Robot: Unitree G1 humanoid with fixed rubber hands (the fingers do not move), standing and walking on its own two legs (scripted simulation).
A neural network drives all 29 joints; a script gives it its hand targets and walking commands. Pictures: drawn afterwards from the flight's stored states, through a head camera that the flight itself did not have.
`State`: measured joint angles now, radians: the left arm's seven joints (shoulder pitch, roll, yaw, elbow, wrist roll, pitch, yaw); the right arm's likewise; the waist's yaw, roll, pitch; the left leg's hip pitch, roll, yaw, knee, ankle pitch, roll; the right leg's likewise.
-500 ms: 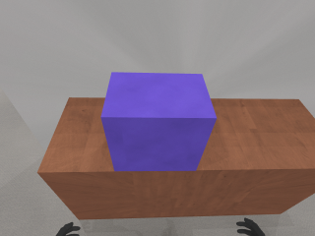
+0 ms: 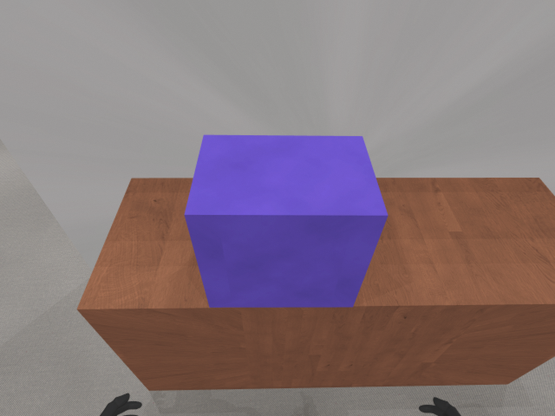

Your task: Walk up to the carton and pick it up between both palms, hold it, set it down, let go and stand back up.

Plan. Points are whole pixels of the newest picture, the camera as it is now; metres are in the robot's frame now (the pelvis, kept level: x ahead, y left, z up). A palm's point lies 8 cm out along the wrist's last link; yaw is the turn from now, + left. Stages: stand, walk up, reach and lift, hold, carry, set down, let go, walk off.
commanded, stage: walk up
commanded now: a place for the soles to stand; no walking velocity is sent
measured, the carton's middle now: (282, 225) +0.50 +0.00 -0.04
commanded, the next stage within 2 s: none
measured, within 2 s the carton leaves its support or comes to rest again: neither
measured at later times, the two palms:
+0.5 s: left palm out of the picture +0.11 +0.25 -0.10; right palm out of the picture +0.16 -0.27 -0.10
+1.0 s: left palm out of the picture +0.08 +0.25 -0.12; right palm (438, 382) +0.22 -0.25 -0.09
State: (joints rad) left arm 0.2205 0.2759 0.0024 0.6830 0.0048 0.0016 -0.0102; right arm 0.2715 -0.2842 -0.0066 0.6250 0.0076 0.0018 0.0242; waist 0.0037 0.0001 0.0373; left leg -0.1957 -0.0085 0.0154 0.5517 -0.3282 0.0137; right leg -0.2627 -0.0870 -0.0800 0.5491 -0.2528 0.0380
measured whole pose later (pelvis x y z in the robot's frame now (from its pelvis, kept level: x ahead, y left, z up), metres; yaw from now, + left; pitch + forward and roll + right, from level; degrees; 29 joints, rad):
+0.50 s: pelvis +0.03 -0.02 -0.01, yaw +5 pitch -1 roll +0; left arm 0.29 0.28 0.02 0.66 0.02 -0.01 -0.01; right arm 0.33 -0.28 -0.03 0.59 -0.02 -0.02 0.01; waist 0.01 0.00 0.04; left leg -0.21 -0.01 -0.07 0.64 -0.41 -0.01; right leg -0.25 -0.07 -0.12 0.66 -0.38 0.01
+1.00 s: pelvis +0.04 -0.02 -0.01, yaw +7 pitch -3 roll +0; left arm 0.32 0.27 0.01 0.67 0.01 0.01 0.01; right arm 0.19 -0.26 -0.02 0.60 -0.01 0.01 0.00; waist 0.02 -0.01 0.09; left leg -0.31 0.00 0.03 0.65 -0.29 0.02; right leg -0.22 -0.04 -0.05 0.64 -0.34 0.02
